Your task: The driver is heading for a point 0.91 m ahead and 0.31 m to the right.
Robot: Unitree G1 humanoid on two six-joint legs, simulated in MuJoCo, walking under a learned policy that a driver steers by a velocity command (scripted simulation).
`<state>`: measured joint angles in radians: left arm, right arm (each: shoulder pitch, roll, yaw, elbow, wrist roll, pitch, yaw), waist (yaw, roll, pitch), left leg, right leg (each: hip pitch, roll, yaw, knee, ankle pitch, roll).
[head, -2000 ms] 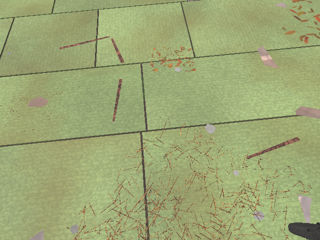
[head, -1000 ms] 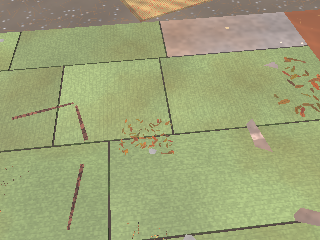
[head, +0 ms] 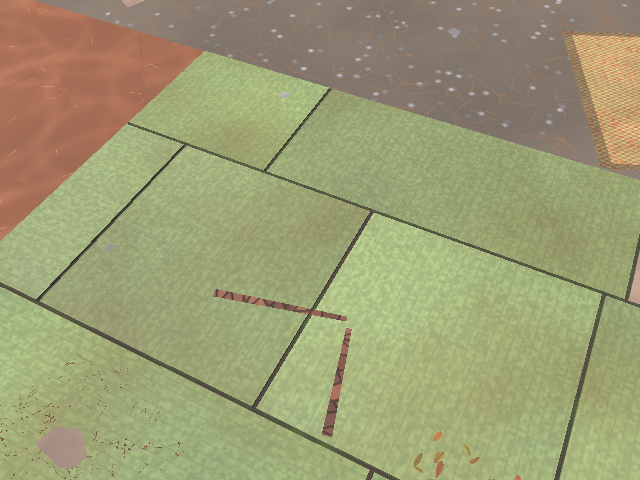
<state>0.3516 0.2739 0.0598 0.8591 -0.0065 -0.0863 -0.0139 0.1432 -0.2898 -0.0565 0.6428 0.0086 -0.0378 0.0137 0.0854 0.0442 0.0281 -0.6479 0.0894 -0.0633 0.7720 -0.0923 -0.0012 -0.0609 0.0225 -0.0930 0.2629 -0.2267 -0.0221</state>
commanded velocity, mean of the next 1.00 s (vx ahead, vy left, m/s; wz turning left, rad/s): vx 0.09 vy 0.00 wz -0.42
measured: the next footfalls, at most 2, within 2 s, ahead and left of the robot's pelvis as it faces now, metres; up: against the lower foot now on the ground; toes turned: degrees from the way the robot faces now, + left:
left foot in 0.12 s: +0.25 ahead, +0.14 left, +0.00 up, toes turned -2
right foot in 0.54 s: +0.17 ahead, -0.11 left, +0.00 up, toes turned -18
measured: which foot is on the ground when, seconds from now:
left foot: up 0.00-0.10, down 0.12-0.54, up 0.56-1.00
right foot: down 0.00-0.14, up 0.16-0.52, down 0.54-1.00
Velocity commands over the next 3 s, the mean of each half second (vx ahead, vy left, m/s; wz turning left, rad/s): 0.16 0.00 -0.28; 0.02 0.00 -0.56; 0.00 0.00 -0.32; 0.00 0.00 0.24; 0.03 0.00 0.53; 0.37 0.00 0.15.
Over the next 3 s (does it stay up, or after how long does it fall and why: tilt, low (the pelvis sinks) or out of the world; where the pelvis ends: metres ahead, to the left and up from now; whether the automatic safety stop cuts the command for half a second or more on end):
stays up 0.39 -0.02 -0.01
